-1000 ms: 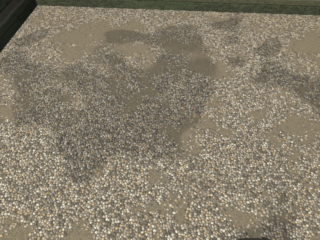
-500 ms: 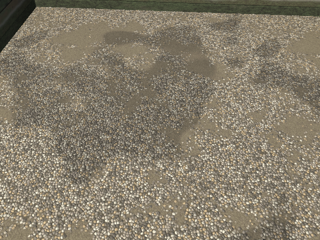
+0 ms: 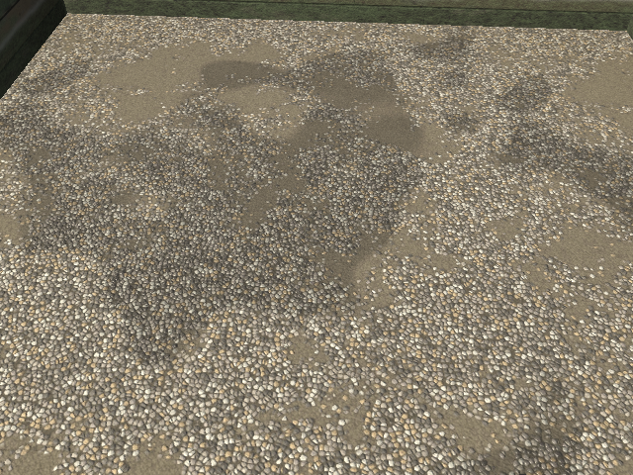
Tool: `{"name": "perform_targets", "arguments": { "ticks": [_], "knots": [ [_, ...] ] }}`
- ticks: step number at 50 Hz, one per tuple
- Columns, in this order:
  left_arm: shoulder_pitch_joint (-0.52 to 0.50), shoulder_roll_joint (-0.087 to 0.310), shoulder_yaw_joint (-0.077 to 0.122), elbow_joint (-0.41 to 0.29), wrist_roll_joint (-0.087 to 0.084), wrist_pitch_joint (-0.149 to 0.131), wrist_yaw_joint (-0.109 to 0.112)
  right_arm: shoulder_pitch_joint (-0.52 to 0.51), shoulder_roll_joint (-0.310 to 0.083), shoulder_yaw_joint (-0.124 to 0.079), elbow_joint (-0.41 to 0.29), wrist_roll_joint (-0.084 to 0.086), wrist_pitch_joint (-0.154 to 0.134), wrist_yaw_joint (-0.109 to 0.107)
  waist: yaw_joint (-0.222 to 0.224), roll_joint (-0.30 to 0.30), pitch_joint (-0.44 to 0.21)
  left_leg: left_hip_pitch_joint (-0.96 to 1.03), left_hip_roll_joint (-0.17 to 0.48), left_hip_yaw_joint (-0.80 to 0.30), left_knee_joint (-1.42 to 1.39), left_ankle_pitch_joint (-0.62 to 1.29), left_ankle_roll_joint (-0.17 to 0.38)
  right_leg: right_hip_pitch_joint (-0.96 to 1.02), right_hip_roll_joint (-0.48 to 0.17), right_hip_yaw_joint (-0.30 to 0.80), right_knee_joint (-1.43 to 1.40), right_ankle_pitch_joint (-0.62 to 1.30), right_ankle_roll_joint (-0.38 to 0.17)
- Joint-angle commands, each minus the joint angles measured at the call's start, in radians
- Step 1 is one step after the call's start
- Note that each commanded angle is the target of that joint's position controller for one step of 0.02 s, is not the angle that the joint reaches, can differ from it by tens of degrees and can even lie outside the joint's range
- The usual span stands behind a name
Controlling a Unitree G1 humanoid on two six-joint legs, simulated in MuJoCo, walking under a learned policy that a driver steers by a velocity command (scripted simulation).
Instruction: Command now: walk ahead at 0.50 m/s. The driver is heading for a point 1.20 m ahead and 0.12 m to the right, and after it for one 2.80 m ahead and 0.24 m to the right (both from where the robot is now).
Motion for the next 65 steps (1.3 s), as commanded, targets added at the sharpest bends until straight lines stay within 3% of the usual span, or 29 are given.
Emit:
{"name": "perform_targets", "arguments": {
  "ticks": [1, 4, 5, 8, 11, 12, 13, 15, 17, 19, 20, 22, 24, 25, 27, 29, 30, 32, 34, 35, 36, 40, 48, 50, 53, 55, 61, 62, 65],
  "knots": [
    [-0.124, 0.063, 0.014, -0.110, -0.002, -0.014, 0.001, -0.134, -0.056, -0.016, -0.116, -0.001, -0.015, 0.003, -0.003, 0.015, 0.005, -0.072, 0.069, -0.064, -0.131, 0.327, 0.019, 0.024, -0.018, 0.026, -0.067, 0.295, -0.024],
    [-0.102, 0.066, 0.019, -0.105, 0.003, -0.009, 0.001, -0.084, -0.049, -0.016, -0.100, -0.013, -0.021, 0.009, -0.012, 0.004, -0.077, -0.040, 0.066, -0.047, -0.108, 0.355, 0.015, 0.060, -0.022, 0.028, -0.052, 0.333, -0.026],
    [-0.049, 0.058, 0.019, -0.079, 0.000, -0.020, 0.004, -0.033, -0.061, -0.019, -0.075, 0.004, -0.021, -0.007, 0.008, 0.009, -0.151, -0.013, 0.072, -0.089, -0.159, 0.181, 0.019, 0.117, -0.005, 0.014, -0.062, 0.132, -0.026],
    [-0.129, 0.065, 0.014, -0.110, -0.003, -0.013, 0.000, -0.139, -0.056, -0.015, -0.120, 0.001, -0.012, 0.003, -0.002, 0.018, 0.021, -0.080, 0.072, -0.065, -0.135, 0.323, 0.020, 0.017, -0.016, 0.026, -0.066, 0.291, -0.024],
    [-0.099, 0.068, 0.019, -0.103, 0.004, -0.010, 0.001, -0.079, -0.050, -0.016, -0.099, -0.015, -0.022, 0.009, -0.013, 0.001, -0.082, -0.034, 0.065, -0.045, -0.106, 0.353, 0.015, 0.062, -0.023, 0.031, -0.053, 0.342, -0.027],
    [-0.047, 0.060, 0.019, -0.077, 0.000, -0.021, 0.005, -0.028, -0.062, -0.020, -0.074, 0.003, -0.022, -0.007, 0.007, 0.005, -0.153, -0.009, 0.072, -0.085, -0.157, 0.181, 0.018, 0.118, -0.005, 0.016, -0.062, 0.141, -0.027],
    [-0.120, 0.063, 0.016, -0.110, -0.001, -0.013, 0.002, -0.119, -0.056, -0.017, -0.109, -0.004, -0.020, 0.005, -0.004, 0.009, -0.019, -0.060, 0.069, -0.054, -0.120, 0.342, 0.017, 0.035, -0.016, 0.025, -0.062, 0.313, -0.025],
    [-0.058, 0.059, 0.020, -0.080, -0.001, -0.018, 0.004, -0.041, -0.062, -0.019, -0.078, 0.005, -0.018, -0.007, 0.008, 0.011, -0.128, -0.023, 0.077, -0.089, -0.163, 0.181, 0.020, 0.106, -0.001, 0.015, -0.059, 0.127, -0.026],
    [-0.127, 0.061, 0.013, -0.111, -0.002, -0.010, 0.000, -0.133, -0.055, -0.015, -0.118, 0.000, -0.014, 0.004, -0.002, 0.023, 0.010, -0.079, 0.073, -0.060, -0.131, 0.324, 0.020, 0.018, -0.014, 0.027, -0.063, 0.291, -0.022],
    [-0.107, 0.069, 0.019, -0.105, 0.003, -0.008, 0.000, -0.086, -0.049, -0.016, -0.103, -0.012, -0.020, 0.010, -0.012, 0.005, -0.064, -0.045, 0.070, -0.045, -0.110, 0.350, 0.016, 0.052, -0.018, 0.030, -0.050, 0.326, -0.026],
    [-0.052, 0.059, 0.019, -0.079, 0.000, -0.018, 0.003, -0.031, -0.062, -0.019, -0.077, 0.004, -0.019, -0.007, 0.008, 0.011, -0.135, -0.024, 0.075, -0.085, -0.162, 0.174, 0.018, 0.108, -0.002, 0.017, -0.060, 0.132, -0.025],
    [-0.128, 0.064, 0.014, -0.110, -0.002, -0.013, 0.001, -0.131, -0.057, -0.016, -0.117, -0.001, -0.016, 0.003, -0.002, 0.016, 0.006, -0.073, 0.073, -0.058, -0.130, 0.324, 0.019, 0.020, -0.014, 0.029, -0.065, 0.295, -0.024],
    [-0.109, 0.070, 0.019, -0.105, 0.003, -0.008, 0.000, -0.085, -0.050, -0.016, -0.104, -0.012, -0.020, 0.009, -0.012, 0.003, -0.062, -0.044, 0.070, -0.043, -0.109, 0.349, 0.016, 0.050, -0.018, 0.032, -0.050, 0.330, -0.027],
    [-0.053, 0.059, 0.018, -0.079, 0.000, -0.018, 0.004, -0.030, -0.061, -0.019, -0.078, 0.003, -0.019, -0.007, 0.007, 0.011, -0.134, -0.023, 0.075, -0.082, -0.161, 0.174, 0.018, 0.106, -0.001, 0.019, -0.060, 0.136, -0.025],
    [-0.128, 0.064, 0.014, -0.110, -0.002, -0.012, 0.001, -0.129, -0.056, -0.016, -0.117, -0.001, -0.016, 0.003, -0.003, 0.016, 0.005, -0.071, 0.073, -0.056, -0.129, 0.324, 0.019, 0.019, -0.013, 0.030, -0.064, 0.297, -0.024],
    [-0.109, 0.070, 0.019, -0.105, 0.003, -0.008, 0.001, -0.084, -0.050, -0.016, -0.104, -0.013, -0.020, 0.009, -0.013, 0.003, -0.063, -0.043, 0.071, -0.041, -0.108, 0.350, 0.016, 0.050, -0.017, 0.032, -0.050, 0.331, -0.027],
    [-0.053, 0.059, 0.018, -0.079, 0.000, -0.018, 0.004, -0.028, -0.061, -0.019, -0.078, 0.003, -0.019, -0.007, 0.007, 0.011, -0.135, -0.022, 0.076, -0.080, -0.160, 0.175, 0.018, 0.106, -0.001, 0.020, -0.059, 0.137, -0.025],
    [-0.128, 0.064, 0.014, -0.110, -0.002, -0.012, 0.001, -0.128, -0.056, -0.016, -0.118, -0.001, -0.016, 0.003, -0.003, 0.016, 0.005, -0.070, 0.074, -0.054, -0.128, 0.325, 0.019, 0.019, -0.012, 0.031, -0.064, 0.298, -0.024],
    [-0.101, 0.069, 0.018, -0.101, 0.004, -0.007, 0.000, -0.074, -0.049, -0.015, -0.101, -0.013, -0.020, 0.009, -0.012, 0.003, -0.066, -0.039, 0.073, -0.044, -0.113, 0.342, 0.017, 0.050, -0.018, 0.038, -0.056, 0.321, -0.028],
    [-0.032, 0.057, 0.016, -0.067, 0.000, -0.016, 0.003, -0.006, -0.056, -0.015, -0.067, 0.003, -0.019, -0.006, 0.009, 0.006, -0.136, -0.020, 0.082, -0.087, -0.177, 0.153, 0.019, 0.114, -0.006, 0.033, -0.084, 0.109, -0.027],
    [-0.103, 0.060, 0.012, -0.100, 0.001, -0.009, 0.000, -0.094, -0.050, -0.011, -0.101, -0.006, -0.021, 0.005, -0.002, 0.008, 0.000, -0.063, 0.076, -0.060, -0.146, 0.307, 0.019, 0.028, -0.020, 0.047, -0.092, 0.278, -0.027],
    [-0.093, 0.042, 0.002, -0.078, 0.006, -0.001, -0.002, -0.053, -0.024, 0.003, -0.070, -0.016, -0.027, 0.011, -0.005, -0.003, -0.038, -0.010, 0.099, -0.083, -0.235, 0.302, 0.009, 0.071, -0.048, 0.085, -0.191, 0.269, -0.020],
    [-0.027, 0.080, 0.022, -0.010, -0.001, -0.005, -0.003, 0.008, -0.071, -0.022, -0.007, 0.000, -0.037, 0.015, 0.007, 0.012, -0.053, 0.103, 0.120, -0.109, -0.353, 0.444, 0.025, 0.154, -0.070, 0.095, -0.306, 0.315, -0.019],
    [0.006, 0.105, 0.036, 0.002, -0.016, -0.004, -0.002, 0.041, -0.123, -0.044, 0.017, 0.014, -0.023, 0.004, 0.004, 0.015, -0.088, 0.168, 0.147, -0.110, -0.352, 0.660, 0.027, 0.175, -0.085, 0.078, -0.316, 0.488, -0.018],
    [0.006, 0.094, 0.035, 0.005, -0.017, 0.001, 0.001, 0.034, -0.110, -0.046, 0.027, 0.013, -0.008, 0.000, -0.002, 0.017, -0.116, 0.201, 0.146, -0.100, -0.355, 0.682, 0.029, 0.183, -0.084, 0.061, -0.319, 0.493, -0.016],
    [-0.027, 0.066, 0.024, 0.003, -0.005, 0.004, 0.000, -0.005, -0.054, -0.029, 0.013, 0.002, -0.013, 0.014, -0.002, 0.015, -0.078, 0.147, 0.119, -0.097, -0.383, 0.446, 0.028, 0.161, -0.075, 0.074, -0.331, 0.307, -0.014],
    [0.000, 0.107, 0.033, 0.003, -0.006, 0.001, -0.002, 0.023, -0.104, -0.045, 0.015, 0.004, -0.018, 0.015, 0.001, 0.002, -0.054, 0.144, 0.124, -0.103, -0.371, 0.465, 0.041, 0.114, -0.075, 0.075, -0.329, 0.298, -0.017],
    [0.094, 0.107, 0.007, 0.022, 0.026, -0.001, 0.013, 0.175, -0.146, -0.044, 0.070, -0.013, -0.010, 0.014, 0.004, -0.031, -0.056, 0.163, 0.137, -0.173, -0.445, 0.525, 0.092, 0.154, -0.068, 0.088, -0.341, 0.265, -0.067],
    [0.119, 0.135, 0.007, 0.037, 0.015, -0.014, 0.023, 0.138, -0.150, -0.049, 0.077, -0.004, -0.008, 0.008, 0.018, 0.008, 0.000, 0.208, 0.133, -0.153, -0.457, 0.561, 0.099, 0.108, -0.083, 0.093, -0.371, 0.279, -0.068]
  ]
}}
